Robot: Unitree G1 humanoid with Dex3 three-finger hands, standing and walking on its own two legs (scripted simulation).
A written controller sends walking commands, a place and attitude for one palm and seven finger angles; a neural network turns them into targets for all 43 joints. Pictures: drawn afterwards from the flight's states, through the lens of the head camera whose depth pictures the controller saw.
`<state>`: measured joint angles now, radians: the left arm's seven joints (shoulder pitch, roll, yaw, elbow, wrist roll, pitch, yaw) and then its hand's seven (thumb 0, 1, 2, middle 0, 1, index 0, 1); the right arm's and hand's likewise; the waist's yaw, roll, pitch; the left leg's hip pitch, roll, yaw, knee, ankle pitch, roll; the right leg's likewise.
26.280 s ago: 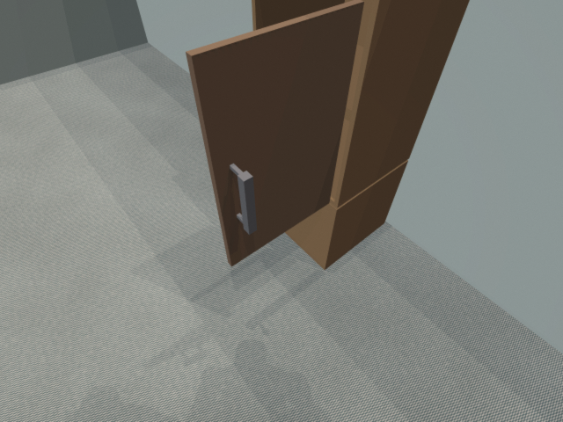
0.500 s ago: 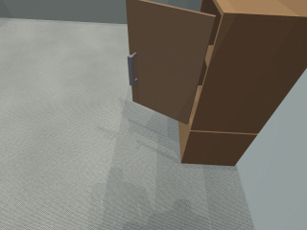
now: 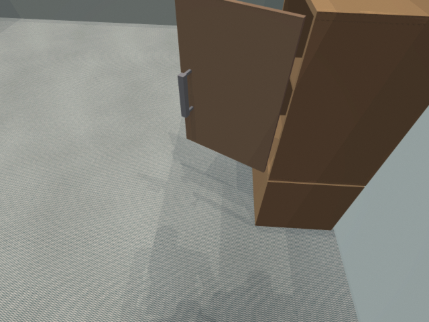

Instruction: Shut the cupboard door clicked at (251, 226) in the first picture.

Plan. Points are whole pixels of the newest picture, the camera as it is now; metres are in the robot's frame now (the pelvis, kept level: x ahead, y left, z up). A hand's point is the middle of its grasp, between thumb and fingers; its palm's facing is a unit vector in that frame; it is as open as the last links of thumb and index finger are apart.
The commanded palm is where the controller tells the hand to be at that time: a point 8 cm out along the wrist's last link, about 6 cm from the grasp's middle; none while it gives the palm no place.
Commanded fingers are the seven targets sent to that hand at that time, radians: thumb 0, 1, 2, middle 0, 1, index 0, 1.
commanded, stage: look to check the result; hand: left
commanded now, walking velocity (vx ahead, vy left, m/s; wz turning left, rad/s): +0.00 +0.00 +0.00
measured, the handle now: (187, 93) +0.87 +0.15 -0.08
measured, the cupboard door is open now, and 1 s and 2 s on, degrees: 63 63 63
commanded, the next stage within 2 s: walk to a spot facing it in 0.14 s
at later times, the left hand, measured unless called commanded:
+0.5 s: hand out of the picture +0.04 +0.19 -0.19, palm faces +0.11 -0.97 -0.23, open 7.4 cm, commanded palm none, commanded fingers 0.00 0.90 0.90 -0.20 -0.30 -0.20 -0.30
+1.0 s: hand out of the picture +0.03 +0.21 -0.16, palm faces +0.38 -0.87 -0.31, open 7.4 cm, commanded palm none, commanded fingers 0.00 0.90 0.90 -0.20 -0.30 -0.20 -0.30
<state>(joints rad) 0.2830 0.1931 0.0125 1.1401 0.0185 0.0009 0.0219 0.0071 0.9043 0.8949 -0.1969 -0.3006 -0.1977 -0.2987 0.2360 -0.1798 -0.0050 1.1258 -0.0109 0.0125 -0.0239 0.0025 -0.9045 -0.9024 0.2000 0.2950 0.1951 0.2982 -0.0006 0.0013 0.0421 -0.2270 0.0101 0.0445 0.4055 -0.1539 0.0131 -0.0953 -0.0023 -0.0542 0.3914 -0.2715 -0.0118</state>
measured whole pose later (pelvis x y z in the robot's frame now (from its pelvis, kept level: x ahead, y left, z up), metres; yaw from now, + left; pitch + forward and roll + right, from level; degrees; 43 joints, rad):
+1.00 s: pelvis +0.01 -0.04 -0.01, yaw +24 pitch +3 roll +0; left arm 0.15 0.25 0.06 0.84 0.03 0.02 0.02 0.01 0.90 0.89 -0.20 -0.30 -0.20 -0.30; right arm 0.21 -0.23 -0.08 0.92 -0.02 0.07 0.01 0.00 -0.90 -0.90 0.20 0.30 0.20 0.30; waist -0.02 0.01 0.06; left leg -0.47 -0.09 -0.16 0.59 -0.24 -0.02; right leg -0.28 -0.03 0.01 0.53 -0.35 0.01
